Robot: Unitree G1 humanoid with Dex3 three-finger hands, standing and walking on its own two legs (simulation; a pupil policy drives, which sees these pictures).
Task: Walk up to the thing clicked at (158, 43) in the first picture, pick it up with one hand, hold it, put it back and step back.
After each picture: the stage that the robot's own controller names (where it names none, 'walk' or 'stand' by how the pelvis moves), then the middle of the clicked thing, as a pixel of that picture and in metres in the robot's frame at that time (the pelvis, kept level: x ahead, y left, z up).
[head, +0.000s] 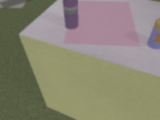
stand; (159, 34) +0.58 -0.29 +0.07
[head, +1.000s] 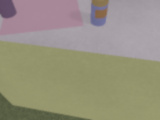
sink last; (99, 9) +0.63 -0.01 +0.10
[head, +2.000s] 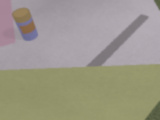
stand; (25, 25) +0.58 +0.26 +0.10
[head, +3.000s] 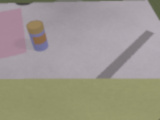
stand; (38, 36) +0.57 +0.22 +0.08
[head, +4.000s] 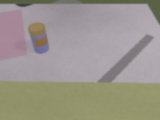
stand; (39, 38) +0.56 +0.21 +0.07
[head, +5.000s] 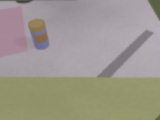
stand; (39, 35) +0.58 +0.21 +0.06
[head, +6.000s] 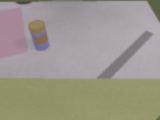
stand; (39, 36) +0.58 +0.21 +0.06
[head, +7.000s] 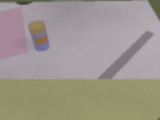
stand; (39, 36) +0.57 +0.21 +0.06
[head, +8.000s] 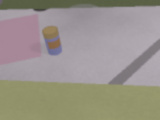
rise first; (52, 41) +0.57 +0.19 +0.07
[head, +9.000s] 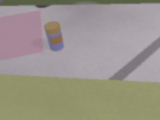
go down; (54, 36) +0.58 +0.19 +0.07
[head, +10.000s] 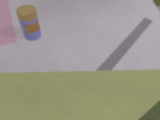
go down; (29, 23) +0.58 +0.18 +0.09
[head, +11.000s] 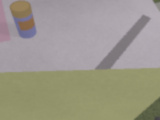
go down; (24, 20) +0.57 +0.19 +0.10
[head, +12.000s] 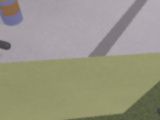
close in; (7, 5) +0.58 +0.20 +0.13
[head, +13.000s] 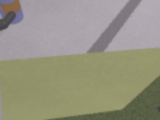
close; (8, 2) +0.58 +0.18 +0.14
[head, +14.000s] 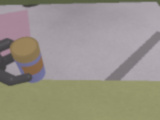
lift; (29, 61) +0.33 +0.17 +0.20
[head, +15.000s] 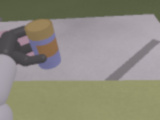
lift; (44, 45) +0.33 +0.12 +0.27
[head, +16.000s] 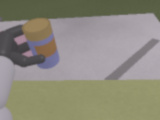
hold; (42, 44) +0.33 +0.13 +0.27
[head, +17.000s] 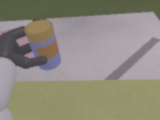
hold; (44, 46) +0.33 +0.12 +0.27
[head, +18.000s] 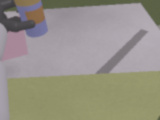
crouch; (31, 13) +0.44 +0.14 +0.29
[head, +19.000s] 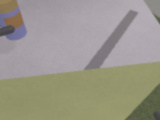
lower; (10, 18) +0.51 +0.17 +0.17
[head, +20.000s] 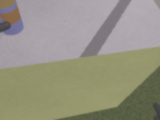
lower; (7, 12) +0.54 +0.16 +0.13
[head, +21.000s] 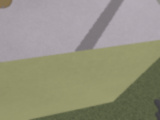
lower; out of the picture +0.66 +0.18 +0.12
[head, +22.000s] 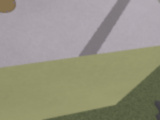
lower; out of the picture +0.64 +0.18 +0.11
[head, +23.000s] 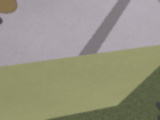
loosen; out of the picture +0.65 +0.18 +0.11
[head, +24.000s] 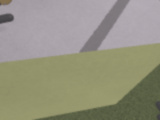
open; out of the picture +0.68 +0.18 +0.12
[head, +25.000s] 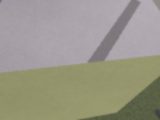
sink last; out of the picture +0.69 +0.24 +0.11
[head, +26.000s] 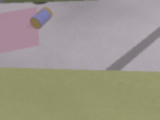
sink last; (41, 17) +0.75 +0.29 +0.09
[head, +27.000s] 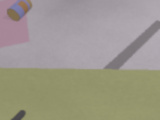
stand; (20, 8) +0.75 +0.34 +0.10
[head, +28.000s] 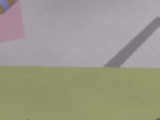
stand; (4, 1) +0.75 +0.39 +0.11
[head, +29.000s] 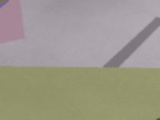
stand; out of the picture +0.77 +0.44 +0.11
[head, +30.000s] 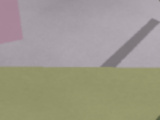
stand; out of the picture +0.79 +0.49 +0.11
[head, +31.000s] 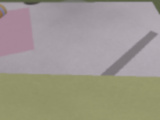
stand; out of the picture +0.83 +0.53 +0.05
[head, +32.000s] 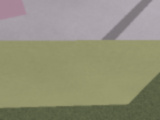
walk; out of the picture +0.89 +0.58 +0.06
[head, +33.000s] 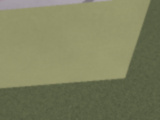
walk; out of the picture +1.15 +0.75 +0.06
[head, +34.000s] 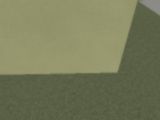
stand; out of the picture +1.43 +0.73 +0.06
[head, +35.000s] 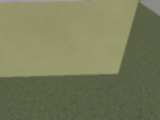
stand; out of the picture +1.42 +0.76 +0.04
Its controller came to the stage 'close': yes
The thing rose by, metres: 0.20
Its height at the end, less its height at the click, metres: -0.02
